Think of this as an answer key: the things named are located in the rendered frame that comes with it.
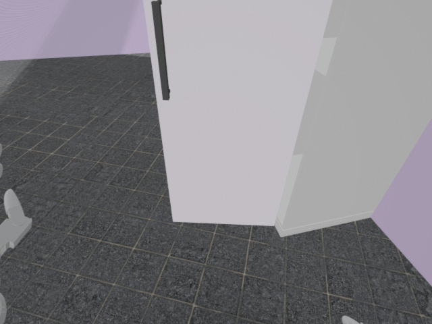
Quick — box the handle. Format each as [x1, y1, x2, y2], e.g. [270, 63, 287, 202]
[151, 0, 170, 100]

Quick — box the fridge door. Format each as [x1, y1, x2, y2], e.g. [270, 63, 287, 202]
[143, 0, 333, 226]

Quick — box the robot left hand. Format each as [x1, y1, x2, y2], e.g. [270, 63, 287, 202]
[0, 144, 32, 258]

